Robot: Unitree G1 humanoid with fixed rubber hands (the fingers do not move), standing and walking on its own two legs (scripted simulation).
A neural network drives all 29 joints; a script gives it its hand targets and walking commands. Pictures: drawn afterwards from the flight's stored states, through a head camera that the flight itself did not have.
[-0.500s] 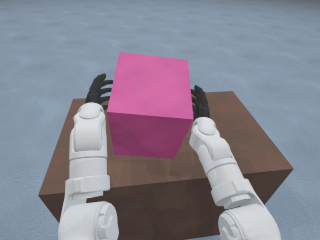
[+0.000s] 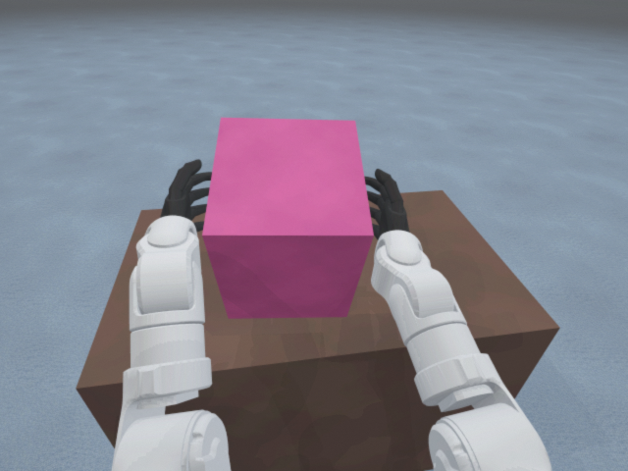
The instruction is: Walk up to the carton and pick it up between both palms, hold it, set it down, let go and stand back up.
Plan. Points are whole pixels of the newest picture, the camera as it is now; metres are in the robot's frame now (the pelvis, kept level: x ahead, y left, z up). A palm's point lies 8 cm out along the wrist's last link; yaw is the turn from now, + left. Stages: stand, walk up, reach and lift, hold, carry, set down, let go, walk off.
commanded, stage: hold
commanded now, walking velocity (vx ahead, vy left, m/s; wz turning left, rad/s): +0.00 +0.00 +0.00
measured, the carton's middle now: (288, 224) +0.37 +0.01 +0.19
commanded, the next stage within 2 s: none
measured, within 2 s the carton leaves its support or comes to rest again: neither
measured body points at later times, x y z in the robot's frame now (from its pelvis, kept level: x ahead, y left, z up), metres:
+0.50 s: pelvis +0.02 +0.00 +0.00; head -0.03 +0.02 +0.45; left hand +0.40 +0.14 +0.20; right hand +0.39 -0.12 +0.16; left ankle +0.05 +0.12 -0.74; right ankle +0.03 -0.10 -0.74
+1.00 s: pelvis +0.00 +0.00 +0.00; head -0.07 +0.02 +0.44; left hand +0.37 +0.14 +0.22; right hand +0.36 -0.12 +0.20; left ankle +0.05 +0.12 -0.74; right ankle +0.03 -0.10 -0.74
